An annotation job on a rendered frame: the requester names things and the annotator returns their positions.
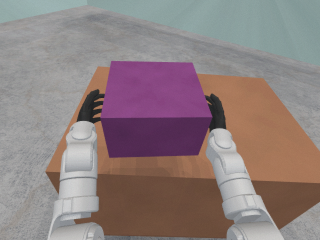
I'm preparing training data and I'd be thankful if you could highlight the robot right forearm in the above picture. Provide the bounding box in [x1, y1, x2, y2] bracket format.
[205, 128, 284, 240]

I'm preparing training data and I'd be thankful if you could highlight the pedestal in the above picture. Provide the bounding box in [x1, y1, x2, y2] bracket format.
[45, 66, 320, 239]

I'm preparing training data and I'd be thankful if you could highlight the robot left forearm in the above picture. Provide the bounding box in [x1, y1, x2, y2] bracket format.
[47, 121, 99, 240]

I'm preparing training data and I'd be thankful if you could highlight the robot right hand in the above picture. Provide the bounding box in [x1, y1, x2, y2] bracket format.
[204, 93, 226, 133]

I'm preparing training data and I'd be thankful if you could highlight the robot left upper arm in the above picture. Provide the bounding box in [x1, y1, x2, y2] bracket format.
[49, 222, 105, 240]

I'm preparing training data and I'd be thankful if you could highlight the robot right upper arm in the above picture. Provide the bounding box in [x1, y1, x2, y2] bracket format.
[226, 221, 283, 240]

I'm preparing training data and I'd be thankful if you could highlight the carton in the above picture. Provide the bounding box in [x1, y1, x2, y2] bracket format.
[100, 61, 213, 158]

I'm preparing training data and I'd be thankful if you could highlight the robot left hand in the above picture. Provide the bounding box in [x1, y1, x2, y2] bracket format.
[76, 89, 105, 124]

